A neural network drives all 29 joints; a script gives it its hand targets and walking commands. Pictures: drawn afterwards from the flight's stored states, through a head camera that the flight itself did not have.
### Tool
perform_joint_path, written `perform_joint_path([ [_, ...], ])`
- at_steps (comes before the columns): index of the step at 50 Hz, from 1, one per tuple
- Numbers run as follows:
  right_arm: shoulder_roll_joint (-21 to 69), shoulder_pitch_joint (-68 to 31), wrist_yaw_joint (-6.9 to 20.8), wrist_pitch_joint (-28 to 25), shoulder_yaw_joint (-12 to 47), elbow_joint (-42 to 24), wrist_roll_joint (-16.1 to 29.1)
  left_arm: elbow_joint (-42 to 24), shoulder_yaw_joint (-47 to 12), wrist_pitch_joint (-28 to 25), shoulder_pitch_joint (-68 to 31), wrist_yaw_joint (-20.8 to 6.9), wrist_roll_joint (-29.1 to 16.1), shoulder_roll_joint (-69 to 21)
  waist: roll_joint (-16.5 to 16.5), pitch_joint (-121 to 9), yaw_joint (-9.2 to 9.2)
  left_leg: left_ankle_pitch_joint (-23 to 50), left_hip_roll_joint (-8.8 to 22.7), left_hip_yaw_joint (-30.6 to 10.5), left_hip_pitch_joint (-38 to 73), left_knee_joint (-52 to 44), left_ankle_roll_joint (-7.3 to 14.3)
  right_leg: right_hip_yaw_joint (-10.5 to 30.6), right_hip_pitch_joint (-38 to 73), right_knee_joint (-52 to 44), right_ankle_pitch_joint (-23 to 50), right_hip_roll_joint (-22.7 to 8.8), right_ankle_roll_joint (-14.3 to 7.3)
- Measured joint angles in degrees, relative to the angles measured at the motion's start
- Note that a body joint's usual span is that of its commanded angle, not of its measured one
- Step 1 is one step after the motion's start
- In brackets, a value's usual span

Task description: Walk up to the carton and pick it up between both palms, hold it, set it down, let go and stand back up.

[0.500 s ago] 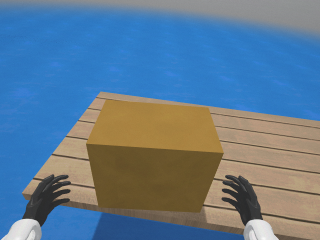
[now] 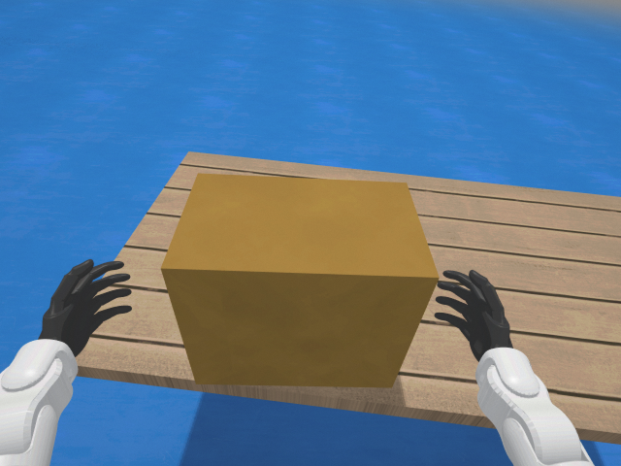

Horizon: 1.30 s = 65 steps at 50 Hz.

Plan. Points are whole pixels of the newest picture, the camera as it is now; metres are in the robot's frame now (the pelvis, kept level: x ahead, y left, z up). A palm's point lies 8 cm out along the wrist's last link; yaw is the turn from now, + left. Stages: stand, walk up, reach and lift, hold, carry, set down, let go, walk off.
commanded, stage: reach and lift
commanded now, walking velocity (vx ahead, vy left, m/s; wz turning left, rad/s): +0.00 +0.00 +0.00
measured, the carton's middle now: (299, 285) +0.41 +0.03 +0.02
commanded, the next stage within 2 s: none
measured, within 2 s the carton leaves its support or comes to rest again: neither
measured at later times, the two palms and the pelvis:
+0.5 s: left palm (74, 253) +0.35 +0.30 +0.14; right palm (485, 255) +0.35 -0.20 +0.15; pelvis -0.04 +0.01 +0.00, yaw +1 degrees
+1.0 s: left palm (96, 193) +0.41 +0.29 +0.18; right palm (496, 214) +0.40 -0.22 +0.18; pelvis -0.03 +0.02 +0.00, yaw +0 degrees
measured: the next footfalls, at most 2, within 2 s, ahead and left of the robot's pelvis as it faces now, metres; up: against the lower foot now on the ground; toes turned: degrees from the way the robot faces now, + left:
none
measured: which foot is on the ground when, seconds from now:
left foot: down 0.00-1.00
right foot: down 0.00-1.00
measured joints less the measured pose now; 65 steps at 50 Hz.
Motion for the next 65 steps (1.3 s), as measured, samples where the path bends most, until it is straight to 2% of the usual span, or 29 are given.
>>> perform_joint_path([
  [8,-2.3,-10.5,1.4,4.7,-2.3,7.4,1.7,4.2,-1.5,5.2,-8.8,1.4,-1.9,2.2,0.0,-0.3,-0.20,0.9,0.1,-0.3,-3.7,1.0,0.2,-0.2,-3.6,0.9,0.9,0.1,0.2],
  [14,-3.7,-19.0,2.6,6.4,-3.6,11.3,2.2,6.3,-3.0,6.5,-16.1,2.4,-3.6,4.8,-0.4,0.0,-0.39,2.0,0.1,-0.8,-7.2,1.5,0.3,-0.6,-7.2,1.9,1.6,0.2,0.2],
  [24,-4.8,-33.2,3.8,10.2,-5.2,22.3,2.5,14.2,-6.2,10.1,-29.0,2.9,-4.5,7.0,-0.3,-1.7,-1.81,3.9,-0.1,-1.6,-12.9,1.7,0.6,-1.3,-12.7,2.3,3.0,0.1,0.4],
  [36,-6.1,-45.2,5.5,11.6,-6.8,31.2,1.2,24.1,-11.3,9.5,-42.3,4.9,-5.8,9.1,0.3,-4.9,-3.31,5.1,-0.2,-1.5,-20.5,2.2,1.1,-1.1,-20.4,3.0,4.3,0.0,0.8],
  [46,-7.9,-50.0,6.6,11.6,-6.1,37.3,1.1,29.2,-11.9,10.2,-47.1,4.8,-4.4,8.2,1.4,-7.9,-3.22,4.8,-0.1,-0.7,-21.7,1.6,1.4,-0.1,-21.2,0.8,5.2,0.1,1.2],
  [55,-8.4,-49.8,7.2,8.8,-3.3,40.9,2.3,35.2,-12.1,5.7,-47.3,3.3,-4.2,7.7,1.9,-8.4,-2.96,4.7,-0.1,-0.3,-20.8,0.7,1.4,0.4,-20.5,-0.1,5.4,0.1,1.3],
  [65,-5.8,-47.4,7.2,-0.2,-1.4,45.1,1.3,43.9,-12.8,-5.9,-46.2,2.1,-5.0,5.5,2.2,-8.4,-2.76,5.4,0.0,-0.5,-23.2,0.9,1.3,0.2,-23.4,1.0,5.5,0.2,1.2],
])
